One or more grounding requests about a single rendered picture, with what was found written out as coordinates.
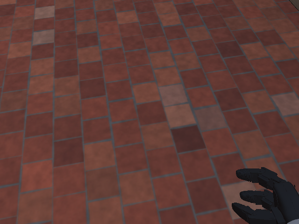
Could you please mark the right robot hand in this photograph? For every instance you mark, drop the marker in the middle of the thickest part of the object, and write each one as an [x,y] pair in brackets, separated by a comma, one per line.
[281,205]

